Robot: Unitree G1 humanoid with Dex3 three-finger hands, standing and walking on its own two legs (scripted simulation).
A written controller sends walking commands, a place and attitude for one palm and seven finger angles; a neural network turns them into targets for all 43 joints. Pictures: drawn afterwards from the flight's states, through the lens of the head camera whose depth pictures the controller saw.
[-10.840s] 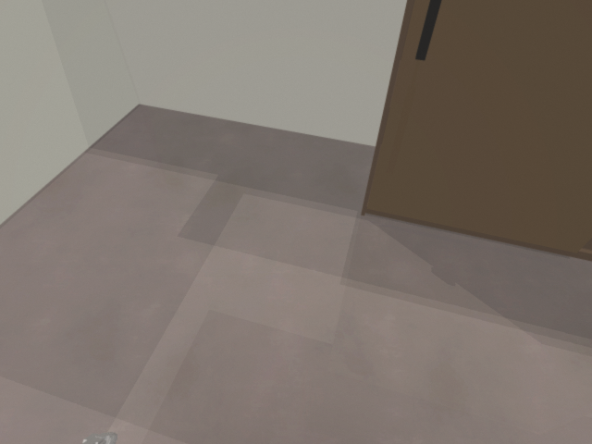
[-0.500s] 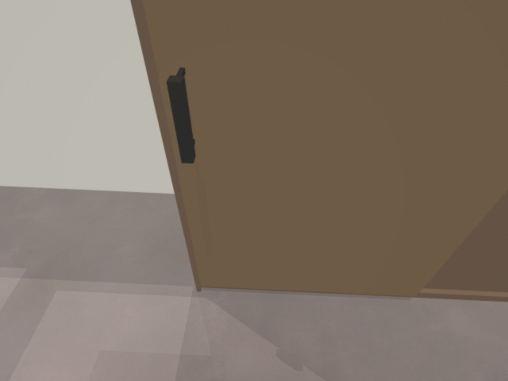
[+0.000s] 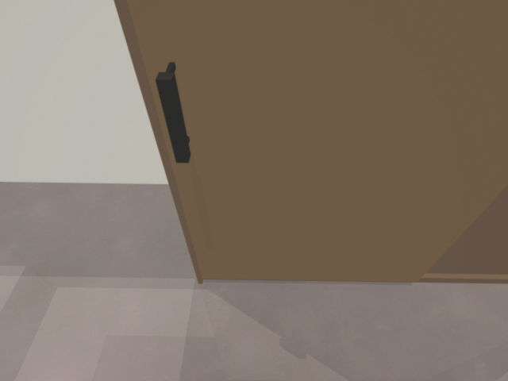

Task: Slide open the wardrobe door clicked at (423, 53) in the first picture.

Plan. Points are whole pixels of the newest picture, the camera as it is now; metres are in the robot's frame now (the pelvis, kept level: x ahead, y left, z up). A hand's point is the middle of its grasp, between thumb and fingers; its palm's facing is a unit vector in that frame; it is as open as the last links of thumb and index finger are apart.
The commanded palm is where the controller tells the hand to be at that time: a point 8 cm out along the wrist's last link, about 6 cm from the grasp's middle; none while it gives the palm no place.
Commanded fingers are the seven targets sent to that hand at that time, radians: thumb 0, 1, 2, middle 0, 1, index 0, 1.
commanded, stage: look again from close up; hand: left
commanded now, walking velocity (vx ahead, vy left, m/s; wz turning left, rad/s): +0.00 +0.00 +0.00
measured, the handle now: (177, 115) +0.58 +0.20 +0.11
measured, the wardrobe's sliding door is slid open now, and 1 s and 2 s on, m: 0.00 0.00 0.00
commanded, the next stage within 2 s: shuffle to correct the standing spot in 0.66 s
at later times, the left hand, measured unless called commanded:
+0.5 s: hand out of the picture +0.04 +0.17 -0.17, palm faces +0.01 -0.98 -0.21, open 7.4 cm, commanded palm none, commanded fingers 0.00 0.90 0.90 -0.20 -0.30 -0.20 -0.30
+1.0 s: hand out of the picture +0.04 +0.17 -0.18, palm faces +0.08 -0.98 -0.18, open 7.4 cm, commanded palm none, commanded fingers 0.00 0.90 0.90 -0.20 -0.30 -0.20 -0.30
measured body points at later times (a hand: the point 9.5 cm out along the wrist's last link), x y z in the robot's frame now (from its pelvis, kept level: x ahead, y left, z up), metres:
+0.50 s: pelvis +0.02 -0.01 +0.00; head +0.03 -0.01 +0.45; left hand +0.04 +0.22 -0.15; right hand +0.04 -0.24 -0.16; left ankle +0.00 +0.10 -0.74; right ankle +0.01 -0.12 -0.74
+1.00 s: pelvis +0.05 -0.01 -0.01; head +0.05 +0.00 +0.44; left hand +0.03 +0.22 -0.17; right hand +0.04 -0.24 -0.16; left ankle +0.01 +0.10 -0.74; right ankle +0.01 -0.12 -0.74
